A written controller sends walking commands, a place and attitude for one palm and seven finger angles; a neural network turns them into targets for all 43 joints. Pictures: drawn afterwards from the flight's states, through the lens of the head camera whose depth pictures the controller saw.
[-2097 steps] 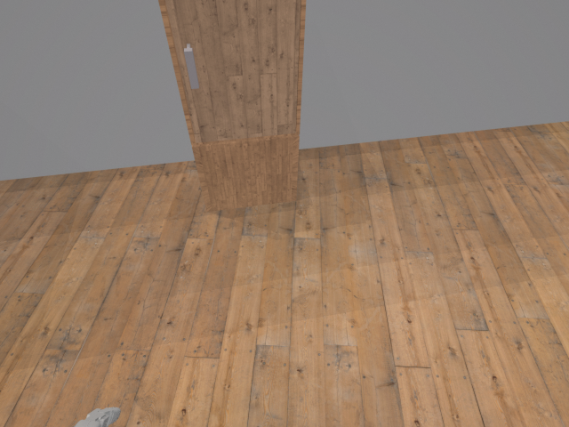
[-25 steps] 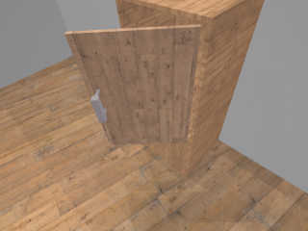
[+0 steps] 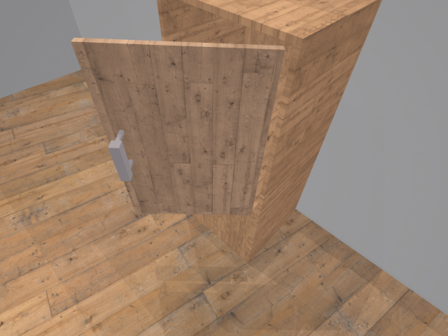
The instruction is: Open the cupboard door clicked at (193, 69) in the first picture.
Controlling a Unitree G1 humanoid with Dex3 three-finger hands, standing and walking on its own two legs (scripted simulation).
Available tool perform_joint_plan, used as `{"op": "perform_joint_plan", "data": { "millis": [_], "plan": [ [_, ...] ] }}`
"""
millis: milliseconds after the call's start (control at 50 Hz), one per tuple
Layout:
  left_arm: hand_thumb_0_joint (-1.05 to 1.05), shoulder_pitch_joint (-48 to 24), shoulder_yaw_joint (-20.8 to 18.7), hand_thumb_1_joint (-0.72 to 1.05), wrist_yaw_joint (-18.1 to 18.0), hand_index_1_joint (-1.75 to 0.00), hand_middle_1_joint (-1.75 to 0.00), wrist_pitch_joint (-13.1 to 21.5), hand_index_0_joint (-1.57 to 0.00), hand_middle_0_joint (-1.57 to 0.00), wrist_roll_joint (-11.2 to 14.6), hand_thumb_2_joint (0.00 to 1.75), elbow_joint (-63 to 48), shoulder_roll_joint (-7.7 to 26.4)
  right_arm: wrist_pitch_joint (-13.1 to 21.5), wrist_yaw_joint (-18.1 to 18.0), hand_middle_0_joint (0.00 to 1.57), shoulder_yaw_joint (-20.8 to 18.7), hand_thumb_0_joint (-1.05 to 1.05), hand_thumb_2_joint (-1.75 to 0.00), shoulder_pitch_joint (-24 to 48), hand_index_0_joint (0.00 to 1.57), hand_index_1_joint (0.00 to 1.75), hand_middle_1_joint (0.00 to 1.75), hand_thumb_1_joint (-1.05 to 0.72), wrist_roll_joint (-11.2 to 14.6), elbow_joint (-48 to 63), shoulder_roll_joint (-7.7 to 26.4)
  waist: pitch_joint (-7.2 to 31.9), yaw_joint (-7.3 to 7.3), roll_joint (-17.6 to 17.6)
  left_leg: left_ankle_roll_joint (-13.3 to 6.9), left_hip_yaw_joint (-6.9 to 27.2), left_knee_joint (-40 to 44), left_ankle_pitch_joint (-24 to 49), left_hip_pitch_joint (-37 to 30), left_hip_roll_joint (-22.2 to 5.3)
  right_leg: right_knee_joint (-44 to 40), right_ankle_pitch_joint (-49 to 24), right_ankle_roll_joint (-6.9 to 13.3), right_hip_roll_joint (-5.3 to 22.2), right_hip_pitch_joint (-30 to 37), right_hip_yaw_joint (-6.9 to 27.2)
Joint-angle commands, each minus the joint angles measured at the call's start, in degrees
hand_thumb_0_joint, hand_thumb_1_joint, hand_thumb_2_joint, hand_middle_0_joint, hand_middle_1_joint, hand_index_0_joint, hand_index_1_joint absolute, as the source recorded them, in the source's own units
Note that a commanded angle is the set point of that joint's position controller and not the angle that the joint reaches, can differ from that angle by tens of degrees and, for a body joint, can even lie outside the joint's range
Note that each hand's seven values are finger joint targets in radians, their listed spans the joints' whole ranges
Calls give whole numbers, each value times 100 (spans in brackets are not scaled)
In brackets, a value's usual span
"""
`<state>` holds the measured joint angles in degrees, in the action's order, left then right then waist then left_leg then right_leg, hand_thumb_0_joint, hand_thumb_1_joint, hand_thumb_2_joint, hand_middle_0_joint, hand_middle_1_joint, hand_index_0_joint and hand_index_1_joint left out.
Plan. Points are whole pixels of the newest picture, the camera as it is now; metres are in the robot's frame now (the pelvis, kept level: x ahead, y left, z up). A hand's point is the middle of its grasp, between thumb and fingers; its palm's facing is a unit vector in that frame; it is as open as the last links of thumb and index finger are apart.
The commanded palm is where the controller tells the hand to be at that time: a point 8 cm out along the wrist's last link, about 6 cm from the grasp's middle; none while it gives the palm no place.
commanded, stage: come to a stop and stand still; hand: left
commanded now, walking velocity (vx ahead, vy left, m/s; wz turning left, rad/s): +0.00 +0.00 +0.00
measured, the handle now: (123, 155) +0.53 +0.29 -0.03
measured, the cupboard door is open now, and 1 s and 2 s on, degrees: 43 43 43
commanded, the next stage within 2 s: look again from close up in 0.02 s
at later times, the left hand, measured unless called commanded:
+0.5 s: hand out of the picture +0.01 +0.20 -0.17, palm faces +0.02 -0.98 -0.21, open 7.3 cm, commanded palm none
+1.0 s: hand (109, 292) +0.19 +0.21 -0.01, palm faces +0.06 -1.00 -0.02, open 7.9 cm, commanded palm +0.11 +0.27 -0.06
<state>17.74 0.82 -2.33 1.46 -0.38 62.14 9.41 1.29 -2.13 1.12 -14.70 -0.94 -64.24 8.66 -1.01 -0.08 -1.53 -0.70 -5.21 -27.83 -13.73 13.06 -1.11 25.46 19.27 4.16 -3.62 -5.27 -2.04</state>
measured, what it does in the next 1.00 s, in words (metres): shifts its weight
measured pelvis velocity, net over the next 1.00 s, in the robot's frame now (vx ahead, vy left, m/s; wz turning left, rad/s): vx -0.05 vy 0.02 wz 0.03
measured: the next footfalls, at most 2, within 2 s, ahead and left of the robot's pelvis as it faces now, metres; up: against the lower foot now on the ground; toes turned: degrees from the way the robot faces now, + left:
none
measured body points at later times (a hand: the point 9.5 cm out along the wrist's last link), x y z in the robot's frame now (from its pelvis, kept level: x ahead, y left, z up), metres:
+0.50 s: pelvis +0.00 +0.02 +0.00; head +0.01 +0.02 +0.45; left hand +0.01 +0.25 -0.16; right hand +0.04 -0.22 -0.15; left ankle +0.01 +0.11 -0.74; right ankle -0.06 -0.07 -0.74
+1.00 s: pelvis -0.05 +0.02 -0.05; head -0.03 +0.03 +0.40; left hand +0.18 +0.26 +0.00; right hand +0.13 -0.22 -0.12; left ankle +0.01 +0.11 -0.74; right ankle -0.06 -0.07 -0.74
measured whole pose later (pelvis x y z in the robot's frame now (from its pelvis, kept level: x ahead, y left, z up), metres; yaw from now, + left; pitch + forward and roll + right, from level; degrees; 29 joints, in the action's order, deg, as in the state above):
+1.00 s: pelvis -0.05 +0.02 -0.05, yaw +2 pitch +9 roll +0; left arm 11.6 -8.4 12.0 29.9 13.4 16.8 11.5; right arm 12.9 -0.5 -1.0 -10.0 -0.2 -38.5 13.4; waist 6.9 1.5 -1.0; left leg -3.2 -4.8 -49.9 -18.0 40.8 0.2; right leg 52.8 27.4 2.9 -0.7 -34.4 -4.0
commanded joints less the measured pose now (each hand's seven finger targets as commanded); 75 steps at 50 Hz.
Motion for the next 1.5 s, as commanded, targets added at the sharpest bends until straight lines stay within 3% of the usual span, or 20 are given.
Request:
{"op": "perform_joint_plan", "data": {
  "millis": [0, 660, 680, 700, 720, 740, 760, 780, 820, 860, 900, 960, 1040, 1120, 1200, 1260, 1320, 1380, 1420, 1480],
  "plan": [
    [0, 451, -124, 90, -63, -30, -30, 46, -20, -20, -16, 90, -165, 621, 56, -8, 20, -103, 0, -90, -120, 20, 30, 30, -90, 29, 221, 588, -175, -25, 96, -161, 504, 289, 1139, -260, -491, -463, -2436, -236, 980, -360, 752],
    [0, 58, -146, 90, 13, -30, -30, 18, -20, -20, -41, 90, -122, 904, 98, 25, 20, -153, 0, -90, 272, 20, 30, 30, -90, 25, 142, 1015, -118, -38, 105, -255, 786, 792, 1283, -631, -615, -692, -1352, -170, 993, -473, 718],
    [0, 532, -63, 90, -242, -30, -30, 152, -20, -20, -145, 90, -27, 542, 102, 55, 20, -143, 0, -90, 365, 20, 30, 30, -90, 64, 520, 888, -393, -48, 526, -85, 510, -527, 2275, -350, -573, -593, -3410, -481, 1235, -854, 892],
    [0, -3464, -1148, 88, -194, -32, -32, 1215, -20, -20, 1061, 89, -8705, 2180, 810, -125, 20, -375, 0, -90, -38, 20, 30, 30, -90, 388, 2485, 1735, 2532, 532, 1347, -56, 782, 213, 2860, -2088, 51, 92, -3215, -246, 649, -575, 235],
    [0, -1030, -979, 85, -310, -33, -33, 979, -20, -20, 651, 88, -7406, 1694, 1371, -261, 20, -108, 0, -90, 432, 20, 30, 30, -90, 311, 2252, 1228, 2468, -80, 2420, -74, 732, 430, 3787, -2923, -342, 587, -1598, -135, 377, -1010, 125],
    [0, -814, -742, 83, -534, -34, -34, 717, -21, -21, 641, 87, -6999, 1455, 1481, -310, 20, -204, 0, -90, 343, 20, 30, 30, -90, 352, 1948, 1172, 2127, 48, 1918, 139, 792, 324, 3203, -2072, -324, 599, -699, -212, 421, -1148, -78],
    [0, 849, 171, 81, -417, -36, -36, 244, -21, -21, 826, 86, -5394, -308, 1414, -231, 20, -224, 0, -90, 103, 20, 30, 30, -90, 367, 1905, 920, 1058, 281, 968, 5, 816, 432, 2577, -1572, -426, 579, -469, -299, 365, -1634, -224],
    [0, -512, -203, 78, -328, -37, -37, 514, -21, -21, 1059, 85, -6376, 161, 1384, -164, 20, -311, 0, -90, 237, 20, 30, 30, -90, 376, 2394, 1318, 459, 335, 272, -32, 992, 317, 1558, -723, -332, 479, -458, -328, 392, -1764, -291],
    [0, -402, -663, 74, -42, -40, -40, 1153, -21, -21, 1015, 83, -5495, 477, 1378, -187, 20, -411, 0, -90, 404, 20, 30, 30, -90, 235, 2606, 1457, -272, 462, -904, -94, 951, -330, 206, 432, -84, 437, -192, -355, 323, -2653, -391],
    [0, 371, -877, 69, 446, -43, -43, 1917, -22, -22, 1114, 81, -4363, 245, 1344, -91, 20, -436, 0, -90, 534, 20, 30, 30, -90, 163, 2828, 1383, -143, 140, -1569, -37, 854, -1077, -15, 1391, 52, 1059, 105, -329, 299, -3310, -384],
    [0, 1056, -931, 64, 1153, -47, -47, 2788, -22, -22, 1355, 79, -4315, 133, 1388, 47, 20, -499, 0, -90, 849, 20, 30, 30, -90, 66, 3127, 1351, 454, -256, -1620, 46, 709, -1703, -182, 2210, 119, 1796, 180, -293, 286, -3615, -236],
    [0, 1303, -1313, 57, 2178, -51, -51, 3485, -22, -22, 1545, 76, -4295, 606, 1390, 278, 20, -595, 0, -90, 948, 20, 30, 30, -90, 134, 3677, 1404, 1425, -513, 141, 138, 527, -2413, 102, 2418, 222, 2596, -269, -127, 372, -3575, 21],
    [0, -8, -1820, 48, 2174, -57, -57, 3008, -23, -23, 1814, 72, -5618, 1315, 1224, 132, 20, -547, 0, -90, 1076, 20, 30, 30, -90, 262, 4323, 1405, 1947, -392, 280, -9, 486, -2695, -911, 2947, 182, 2538, 1126, -253, 338, -3879, 394],
    [0, -1465, -1655, 39, 1483, -63, -63, 3531, -24, -24, 1708, 68, -7826, 1352, 1287, -84, 20, -454, 0, -90, 760, 20, 30, 30, -90, 201, 4294, 1152, 2313, -11, 1168, -146, 762, -2797, -1276, 2465, -6, 2446, 1579, -242, 285, -4246, 572],
    [0, -1277, -879, 29, 1419, -69, -69, 3818, -24, -24, 1481, 64, -7945, 1048, 1453, -233, 20, -322, 0, -90, 599, 20, 30, 30, -90, 160, 3959, 1253, 1823, 395, 1055, -187, 1033, -2897, -1467, 2533, -111, 2631, 1450, -213, 175, -4780, 381],
    [0, -1029, -851, 22, 1898, -74, -74, 3265, -25, -25, 1546, 61, -6692, 1247, 1444, -333, 20, -233, 0, -90, 488, 20, 30, 30, -90, 231, 3825, 1363, 1291, 537, 460, -195, 973, -3046, -1656, 3190, -68, 2356, 1819, -301, 188, -4727, 500],
    [0, -759, -1297, 15, 2299, -78, -78, 2224, -25, -25, 1731, 58, -5768, 1530, 1274, -424, 20, -205, 0, -90, 572, 20, 30, 30, -90, 377, 4042, 1393, 1363, 198, -102, -186, 771, -2958, -1626, 3583, 35, 1863, 2444, -387, 319, -4083, 814],
    [0, -694, -2056, 8, 2263, -82, -82, 1497, -26, -26, 2092, 55, -5960, 1895, 1160, -452, 20, -194, 0, -90, 657, 20, 30, 30, -90, 405, 4277, 1350, 1935, -202, 67, -172, 704, -2777, -973, 3162, 97, 1718, 1858, -402, 405, -3278, 819],
    [0, -682, -2367, 4, 1961, -86, -86, 1550, -26, -26, 2168, 53, -6374, 1860, 1133, -423, 20, -222, 0, -90, 565, 20, 30, 30, -90, 346, 4271, 1228, 2223, -295, 173, -156, 723, -2690, -469, 2827, 44, 1918, 1014, -401, 364, -3121, 610],
    [0, -593, -2552, -3, 1553, -90, -90, 2247, -27, -27, 2056, 50, -6869, 1818, 1223, -302, 20, -270, 0, -90, 413, 20, 30, 30, -90, 239, 4071, 1100, 2429, -337, 636, -109, 799, -2589, 275, 2372, -38, 2443, -350, -318, 234, -3195, 247]
  ]
}}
